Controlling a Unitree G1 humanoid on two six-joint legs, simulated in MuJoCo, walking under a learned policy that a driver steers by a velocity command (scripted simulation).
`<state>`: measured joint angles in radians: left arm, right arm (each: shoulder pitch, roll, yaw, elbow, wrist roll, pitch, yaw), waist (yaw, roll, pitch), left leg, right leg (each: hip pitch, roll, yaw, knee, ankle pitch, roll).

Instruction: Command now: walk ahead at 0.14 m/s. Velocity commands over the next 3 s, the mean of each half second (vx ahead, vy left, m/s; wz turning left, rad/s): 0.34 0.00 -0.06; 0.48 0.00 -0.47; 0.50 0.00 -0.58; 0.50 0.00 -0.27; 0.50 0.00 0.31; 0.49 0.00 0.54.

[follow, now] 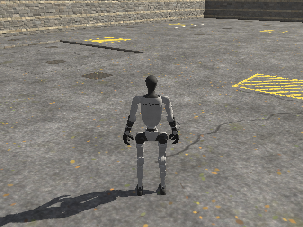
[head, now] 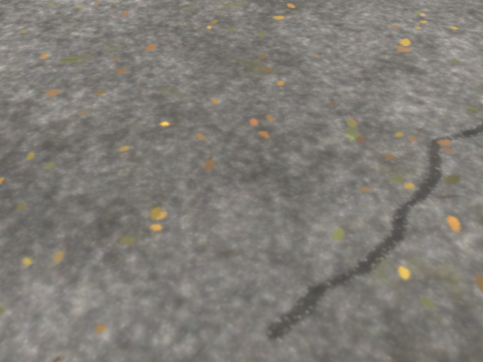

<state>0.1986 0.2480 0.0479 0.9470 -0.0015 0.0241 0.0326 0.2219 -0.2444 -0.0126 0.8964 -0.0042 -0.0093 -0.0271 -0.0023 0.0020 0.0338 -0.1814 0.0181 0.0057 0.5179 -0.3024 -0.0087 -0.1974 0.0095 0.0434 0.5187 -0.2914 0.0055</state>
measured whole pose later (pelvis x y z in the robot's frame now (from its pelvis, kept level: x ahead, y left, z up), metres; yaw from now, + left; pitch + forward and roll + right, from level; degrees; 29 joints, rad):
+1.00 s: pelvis +0.42 +0.01 +0.01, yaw -18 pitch +0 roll +3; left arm 0.12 0.27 0.06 0.78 -0.02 -0.03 -0.03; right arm 0.30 -0.29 -0.07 0.92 0.00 -0.09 -0.01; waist -0.07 -0.03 0.03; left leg 0.05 -0.03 0.24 0.20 -0.25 0.01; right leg -0.67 -0.13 0.02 0.75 -0.01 -0.02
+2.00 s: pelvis +0.91 -0.27 +0.01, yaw -42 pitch +2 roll +1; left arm 0.10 0.27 0.04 0.67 -0.01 -0.07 -0.01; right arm 0.38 -0.27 -0.05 0.88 0.02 -0.08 0.02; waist -0.10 -0.04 0.02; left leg -0.04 -0.05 0.03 0.23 -0.23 0.04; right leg -0.64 -0.09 0.05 0.65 -0.02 0.00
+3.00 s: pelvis +1.36 -0.55 +0.01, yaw -12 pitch +2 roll +0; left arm 0.05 0.29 0.05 0.70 0.01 -0.10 -0.01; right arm 0.32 -0.29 -0.07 0.72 0.01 -0.04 -0.01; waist -0.07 -0.03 0.04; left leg -0.14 -0.10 -0.11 0.36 -0.24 0.08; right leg -0.64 -0.07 0.09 0.63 0.03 0.06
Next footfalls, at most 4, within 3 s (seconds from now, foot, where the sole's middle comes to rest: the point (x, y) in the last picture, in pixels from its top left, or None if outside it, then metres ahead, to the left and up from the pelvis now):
0.60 left None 0.40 0.13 -0.77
1.14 right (322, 334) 0.61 -0.20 -0.77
1.62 left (302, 232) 0.96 -0.17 -0.77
2.14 right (410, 222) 1.00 -0.55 -0.77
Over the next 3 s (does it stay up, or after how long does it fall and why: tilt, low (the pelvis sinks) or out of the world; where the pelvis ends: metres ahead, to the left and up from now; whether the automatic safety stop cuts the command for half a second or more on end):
stays up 1.36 -0.55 0.01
